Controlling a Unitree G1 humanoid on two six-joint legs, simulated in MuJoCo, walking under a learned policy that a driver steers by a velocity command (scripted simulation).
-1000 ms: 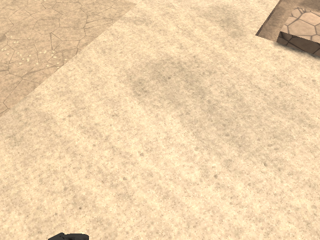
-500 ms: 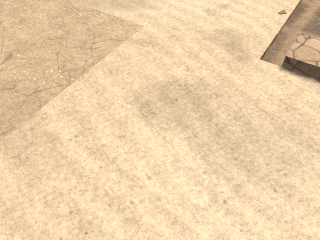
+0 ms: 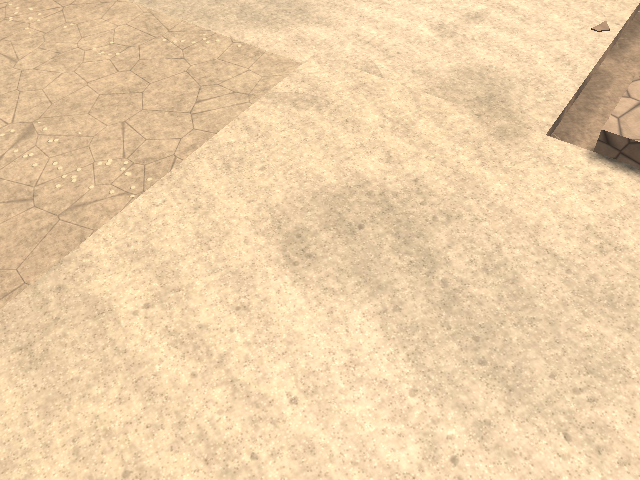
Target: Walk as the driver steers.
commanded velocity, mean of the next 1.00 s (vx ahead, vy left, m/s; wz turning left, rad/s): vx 0.95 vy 0.00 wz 0.83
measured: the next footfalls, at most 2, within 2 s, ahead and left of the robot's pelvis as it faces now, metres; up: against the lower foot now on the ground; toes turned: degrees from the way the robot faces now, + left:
left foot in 0.42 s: +0.44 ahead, +0.11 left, +0.00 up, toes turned +22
right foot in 0.82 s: +0.88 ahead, +0.13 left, +0.00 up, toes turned +51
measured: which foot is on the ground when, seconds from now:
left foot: up 0.00-0.40, down 0.42-0.84, up 0.86-1.00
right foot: down 0.00-0.42, up 0.44-0.80, down 0.82-1.00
